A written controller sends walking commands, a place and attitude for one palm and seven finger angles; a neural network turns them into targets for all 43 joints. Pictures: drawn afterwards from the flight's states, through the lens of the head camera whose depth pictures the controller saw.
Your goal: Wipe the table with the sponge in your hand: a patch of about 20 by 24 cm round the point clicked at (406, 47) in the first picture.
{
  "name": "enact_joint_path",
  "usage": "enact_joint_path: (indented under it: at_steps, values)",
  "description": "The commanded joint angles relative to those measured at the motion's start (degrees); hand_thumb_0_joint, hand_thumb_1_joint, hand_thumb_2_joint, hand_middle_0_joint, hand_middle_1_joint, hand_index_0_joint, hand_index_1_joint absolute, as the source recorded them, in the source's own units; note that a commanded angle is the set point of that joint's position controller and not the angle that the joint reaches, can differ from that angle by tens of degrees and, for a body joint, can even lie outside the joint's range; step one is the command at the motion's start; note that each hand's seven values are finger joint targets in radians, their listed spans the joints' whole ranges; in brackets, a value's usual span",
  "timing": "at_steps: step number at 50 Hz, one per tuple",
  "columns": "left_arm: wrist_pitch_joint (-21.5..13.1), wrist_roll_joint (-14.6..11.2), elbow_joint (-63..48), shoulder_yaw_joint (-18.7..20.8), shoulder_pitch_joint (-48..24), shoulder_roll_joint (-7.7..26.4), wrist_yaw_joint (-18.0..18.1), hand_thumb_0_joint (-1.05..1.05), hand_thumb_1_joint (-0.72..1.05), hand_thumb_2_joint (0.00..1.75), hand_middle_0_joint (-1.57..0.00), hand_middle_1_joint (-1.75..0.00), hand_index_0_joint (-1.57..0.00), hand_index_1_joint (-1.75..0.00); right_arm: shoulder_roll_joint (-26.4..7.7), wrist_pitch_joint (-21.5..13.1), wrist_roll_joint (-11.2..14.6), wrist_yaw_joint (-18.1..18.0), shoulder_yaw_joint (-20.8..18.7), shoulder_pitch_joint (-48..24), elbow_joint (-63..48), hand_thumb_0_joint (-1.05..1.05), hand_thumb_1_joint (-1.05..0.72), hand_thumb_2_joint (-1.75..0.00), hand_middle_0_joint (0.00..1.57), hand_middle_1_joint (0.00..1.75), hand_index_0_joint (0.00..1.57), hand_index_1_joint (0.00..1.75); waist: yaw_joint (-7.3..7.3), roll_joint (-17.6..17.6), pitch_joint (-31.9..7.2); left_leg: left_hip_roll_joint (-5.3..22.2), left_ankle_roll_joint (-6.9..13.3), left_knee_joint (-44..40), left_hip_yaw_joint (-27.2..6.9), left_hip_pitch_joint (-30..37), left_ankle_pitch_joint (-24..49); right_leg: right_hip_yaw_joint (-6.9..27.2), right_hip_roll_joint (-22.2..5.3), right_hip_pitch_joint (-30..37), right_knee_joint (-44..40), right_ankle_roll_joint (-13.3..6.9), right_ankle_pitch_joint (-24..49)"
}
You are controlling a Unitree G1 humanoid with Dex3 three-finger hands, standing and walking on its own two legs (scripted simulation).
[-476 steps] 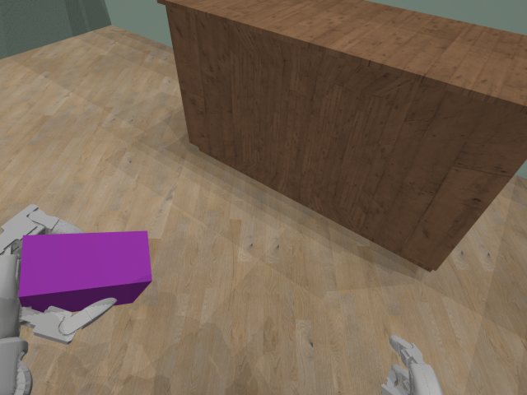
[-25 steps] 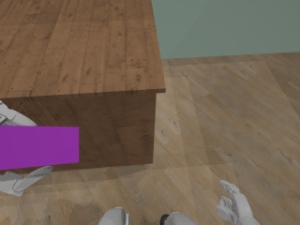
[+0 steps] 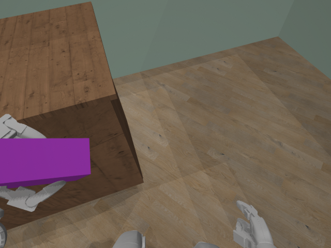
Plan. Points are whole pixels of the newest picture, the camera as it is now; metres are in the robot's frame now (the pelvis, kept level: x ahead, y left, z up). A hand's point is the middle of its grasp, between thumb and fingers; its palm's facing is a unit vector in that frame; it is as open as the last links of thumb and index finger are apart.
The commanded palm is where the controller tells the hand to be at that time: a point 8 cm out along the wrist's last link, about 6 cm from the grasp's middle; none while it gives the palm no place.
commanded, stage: come to a stop and stand still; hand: left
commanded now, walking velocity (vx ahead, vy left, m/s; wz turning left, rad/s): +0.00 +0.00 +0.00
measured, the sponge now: (58, 162) +0.24 +0.20 +0.16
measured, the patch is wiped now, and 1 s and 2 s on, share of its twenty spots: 0.00 0.00 0.00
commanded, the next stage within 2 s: look again from close up in 1.34 s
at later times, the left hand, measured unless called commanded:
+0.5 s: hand out of the picture +0.20 +0.26 +0.19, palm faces +0.43 -0.76 -0.49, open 10.2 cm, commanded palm +0.13 +0.27 +0.19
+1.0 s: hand out of the picture +0.22 +0.28 +0.18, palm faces +0.38 -0.86 -0.33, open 10.2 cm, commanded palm +0.16 +0.31 +0.19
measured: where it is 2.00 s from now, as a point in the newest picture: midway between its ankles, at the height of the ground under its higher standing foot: outside the picture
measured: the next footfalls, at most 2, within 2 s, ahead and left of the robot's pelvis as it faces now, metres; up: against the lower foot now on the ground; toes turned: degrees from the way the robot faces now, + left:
left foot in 0.26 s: +0.01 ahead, +0.12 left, +0.00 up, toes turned +0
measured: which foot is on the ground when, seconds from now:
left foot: up 0.00-0.24, down 0.26-1.00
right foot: down 0.00-1.00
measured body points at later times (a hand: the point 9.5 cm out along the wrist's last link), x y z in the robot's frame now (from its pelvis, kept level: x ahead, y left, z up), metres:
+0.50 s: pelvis -0.04 +0.00 +0.01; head -0.02 +0.00 +0.45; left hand +0.17 +0.30 +0.22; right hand +0.13 -0.23 -0.08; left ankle -0.03 +0.12 -0.73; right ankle +0.03 -0.08 -0.73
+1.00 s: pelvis -0.01 +0.04 +0.01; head +0.00 +0.06 +0.46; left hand +0.19 +0.33 +0.20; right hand +0.16 -0.18 -0.05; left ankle -0.03 +0.12 -0.73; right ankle +0.03 -0.08 -0.73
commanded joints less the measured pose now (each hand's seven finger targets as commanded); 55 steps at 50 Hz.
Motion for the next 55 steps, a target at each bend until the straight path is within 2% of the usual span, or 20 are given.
enact_joint_path:
  at_steps: [1, 8, 11, 14, 16, 18, 21, 22, 23, 24, 25, 27, 28, 31, 34, 35, 40, 45, 47, 55]
  values:
    - [-3.59, -0.98, -10.06, 11.22, 5.48, 9.95, 2.00, 0.00, 0.10, 1.30, -1.20, -1.60, -1.20, -1.60, -4.83, -1.07, -0.71, -1.19, -2.45, -4.27, -8.75, 0.00, -0.90, -0.90, 0.20, 0.30, 0.20, 0.30, 0.73, -8.70, -17.00, -1.73, 0.18, -1.91, -0.95, -2.51, 1.66, 15.19, -15.57, 14.71, -13.13, -5.48, 35.39]
    - [-2.85, 0.08, -10.14, 8.22, 3.36, 9.23, 2.76, 0.00, 0.10, 1.30, -1.20, -1.60, -1.20, -1.60, -7.12, -2.00, -0.59, -2.38, -3.23, -2.63, -8.62, 0.00, -0.90, -0.90, 0.20, 0.30, 0.20, 0.30, 1.13, -9.07, -17.30, -4.31, 3.12, -22.14, 0.01, 5.20, 3.91, 18.21, -15.84, 14.48, -18.94, -4.89, 14.74]
    - [-2.60, 0.57, -11.45, 6.81, 2.11, 9.21, 2.79, 0.00, 0.10, 1.30, -1.20, -1.60, -1.20, -1.60, -7.60, -2.05, -0.69, -2.70, -3.59, -1.09, -8.45, 0.00, -0.90, -0.90, 0.20, 0.30, 0.20, 0.30, 0.26, -5.41, -16.35, -4.52, 4.28, -36.02, 0.55, 14.08, 9.97, 15.94, -13.15, 11.31, -18.32, -1.53, 6.09]
    - [-3.11, 1.16, -13.65, 5.84, -1.08, 9.85, 2.58, 0.00, 0.10, 1.30, -1.20, -1.60, -1.20, -1.60, -9.68, -2.27, -0.34, -3.43, -4.63, -1.82, -9.85, 0.00, -0.90, -0.90, 0.20, 0.30, 0.20, 0.30, 1.08, 4.75, -12.21, 4.31, 7.92, -41.13, -6.89, 15.58, 13.76, 10.83, -5.32, 6.31, -13.01, 2.74, 0.00]
    - [-3.25, 1.40, -10.50, 5.25, -0.92, 8.73, 2.45, 0.00, 0.10, 1.30, -1.20, -1.60, -1.20, -1.60, -8.52, -2.80, -0.51, -3.72, -3.15, -2.23, -9.08, 0.00, -0.90, -0.90, 0.20, 0.30, 0.20, 0.30, 1.29, 11.22, -8.67, 6.19, 8.73, -45.41, -9.06, 5.87, 5.79, 6.69, -2.83, 8.29, -8.34, 3.21, -2.35]
    - [-3.42, 1.58, -9.19, 4.27, -4.13, 8.08, 2.26, 0.00, 0.10, 1.30, -1.20, -1.60, -1.20, -1.60, -8.33, -3.62, -0.38, -3.86, -2.99, -1.95, -8.70, 0.00, -0.90, -0.90, 0.20, 0.30, 0.20, 0.30, 1.28, 8.26, -7.13, 5.30, 8.14, -43.62, -7.73, 0.57, 5.05, 5.89, -2.94, 11.47, -7.07, 3.43, 2.58]
    - [-3.68, 1.35, -7.59, 4.07, -5.89, 7.80, 1.98, 0.00, 0.10, 1.30, -1.20, -1.60, -1.20, -1.60, -7.95, -4.85, -0.65, -3.85, -2.89, -0.94, -7.86, 0.00, -0.90, -0.90, 0.20, 0.30, 0.20, 0.30, 1.06, 3.10, -9.72, 1.42, 6.05, -38.75, -3.87, 3.48, 6.98, 9.65, -5.04, 11.41, -11.40, 2.86, 6.15]
    - [-8.69, 7.98, -13.60, 35.21, -64.10, 51.20, 1.50, 0.00, 0.10, 1.30, -1.20, -1.60, -1.20, -1.60, -8.59, -10.21, -3.28, -3.30, -4.41, 9.18, -4.83, 0.00, -0.90, -0.90, 0.20, 0.30, 0.20, 0.30, 2.59, -5.53, 1.17, -2.81, 5.42, -28.73, 2.31, 2.19, 10.94, 14.60, -4.39, -1.68, -19.47, 6.99, 6.42]
    - [-6.48, 2.50, 18.62, 12.20, -31.41, 17.46, -1.69, 0.00, 0.10, 1.30, -1.20, -1.60, -1.20, -1.60, -3.57, -10.03, -1.84, -2.64, -2.91, 3.45, -3.75, 0.00, -0.90, -0.90, 0.20, 0.30, 0.20, 0.30, 2.12, -6.29, -12.41, -7.27, 5.26, -25.78, -2.46, 8.70, 10.93, 18.36, -10.12, 3.99, -18.87, 0.88, 4.72]
    - [-5.88, 0.85, 15.69, 7.64, -25.97, 9.79, -2.19, 0.00, 0.10, 1.30, -1.20, -1.60, -1.20, -1.60, -5.89, -10.28, 0.14, -1.66, -3.21, 2.28, -7.70, 0.00, -0.90, -0.90, 0.20, 0.30, 0.20, 0.30, 2.70, 0.77, -15.10, -7.05, 4.87, -29.70, -1.99, 13.24, 11.13, 22.74, -10.72, 7.87, -17.75, -0.84, 6.64]
    - [-7.30, 0.43, 10.99, 4.55, -24.54, 8.64, -2.42, 0.00, 0.10, 1.30, -1.20, -1.60, -1.20, -1.60, -5.73, -10.32, 0.22, -1.33, -2.70, 1.81, -8.54, 0.00, -0.90, -0.90, 0.20, 0.30, 0.20, 0.30, 2.82, 0.09, -13.63, -7.11, 4.77, -30.78, 0.73, 12.24, 8.23, 21.19, -10.96, 8.42, -20.47, 0.73, 3.64]
    - [-7.55, -0.40, 3.70, 1.49, -14.52, 6.40, -2.32, 0.00, 0.10, 1.30, -1.20, -1.60, -1.20, -1.60, -7.00, -10.35, -0.13, 0.11, -2.77, 1.28, -8.90, 0.00, -0.90, -0.90, 0.20, 0.30, 0.20, 0.30, 3.94, -3.33, -11.76, -7.18, 5.63, -33.87, 0.04, 12.05, 6.16, 18.36, -9.75, 10.01, -22.75, 2.49, -5.49]
    - [-7.22, -0.32, 2.04, 1.24, -11.42, 6.37, -2.28, 0.00, 0.10, 1.30, -1.20, -1.60, -1.20, -1.60, -6.84, -10.36, -0.28, 0.41, -2.41, 0.74, -9.07, 0.00, -0.90, -0.90, 0.20, 0.30, 0.20, 0.30, 4.07, -6.46, -11.38, -6.73, 5.85, -35.75, -0.57, 11.77, 6.18, 15.94, -8.45, 10.28, -22.81, 2.81, -8.80]
    - [-6.02, -0.24, 0.80, 3.11, -9.51, 7.80, -2.13, 0.00, 0.10, 1.30, -1.20, -1.60, -1.20, -1.60, -7.31, -10.59, -0.21, 0.27, -1.82, -0.38, -9.94, 0.00, -0.90, -0.90, 0.20, 0.30, 0.20, 0.30, 3.77, -7.09, -10.06, -4.11, 6.06, -42.54, -3.86, 9.61, 5.31, 11.24, -3.83, 10.13, -19.08, 2.84, -10.28]
    - [-6.16, 0.31, -3.23, 8.74, -14.59, 12.98, -1.47, 0.00, 0.10, 1.30, -1.20, -1.60, -1.20, -1.60, -7.89, -10.71, -0.48, -0.27, -1.66, -1.59, -10.36, 0.00, -0.90, -0.90, 0.20, 0.30, 0.20, 0.30, 3.40, 0.63, -8.58, -1.22, 6.82, -47.15, -6.18, 6.05, 3.55, 8.74, -1.19, 12.13, -13.32, 3.09, -2.68]
    - [-6.42, 0.47, -2.93, 7.89, -14.94, 10.88, -1.60, 0.00, 0.10, 1.30, -1.20, -1.60, -1.20, -1.60, -7.60, -10.84, -0.59, -0.41, -1.57, -1.47, -10.55, 0.00, -0.90, -0.90, 0.20, 0.30, 0.20, 0.30, 3.01, 2.77, -9.92, -0.13, 7.26, -47.85, -7.09, 4.18, 4.37, 6.68, -1.21, 15.33, -9.83, 3.01, 1.24]
    - [-6.74, 0.33, -5.81, 6.82, -16.66, 9.20, -1.79, 0.00, 0.10, 1.30, -1.20, -1.60, -1.20, -1.60, -7.14, -11.94, -0.79, -0.42, -1.39, -1.47, -10.83, 0.00, -0.90, -0.90, 0.20, 0.30, 0.20, 0.30, 3.14, 5.03, -9.91, -0.17, 7.10, -46.79, -7.05, 2.25, 5.14, 6.34, -1.89, 18.53, -8.61, 2.83, 6.43]
    - [-6.18, 0.44, -5.88, 2.87, -14.34, 5.63, -1.72, 0.00, 0.10, 1.30, -1.20, -1.60, -1.20, -1.60, -7.79, -12.51, -1.04, 0.16, -2.07, -0.33, -9.40, 0.00, -0.90, -0.90, 0.20, 0.30, 0.20, 0.30, 2.38, 0.11, -12.34, -3.29, 4.46, -41.34, -4.79, 11.05, 19.83, 7.49, -1.92, 15.90, -12.95, 2.29, 14.48]
    - [-5.74, 0.55, -4.98, 2.16, -13.65, 5.02, -1.63, 0.00, 0.10, 1.30, -1.20, -1.60, -1.20, -1.60, -8.20, -11.95, -1.08, 0.19, -2.31, -0.24, -9.13, 0.00, -0.90, -0.90, 0.20, 0.30, 0.20, 0.30, 2.26, 1.67, -12.24, -3.36, 3.74, -41.43, -4.48, 11.65, 22.97, 7.07, -1.57, 15.89, -12.76, 2.31, 16.77]
    - [-4.85, -0.15, -6.41, 4.94, -10.27, 7.33, -1.47, 0.00, 0.10, 1.30, -1.20, -1.60, -1.20, -1.60, -7.80, -9.10, -1.25, -0.53, -2.15, -1.40, -10.82, 0.00, -0.90, -0.90, 0.20, 0.30, 0.20, 0.30, 2.28, 2.74, -14.37, -3.35, 1.75, -40.46, -4.18, 12.72, 32.85, 4.81, -1.20, 18.04, -11.79, 2.44, 23.34]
